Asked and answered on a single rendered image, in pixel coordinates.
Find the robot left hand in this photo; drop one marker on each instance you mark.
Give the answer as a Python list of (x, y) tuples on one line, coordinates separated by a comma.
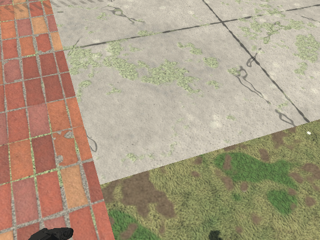
[(63, 233)]

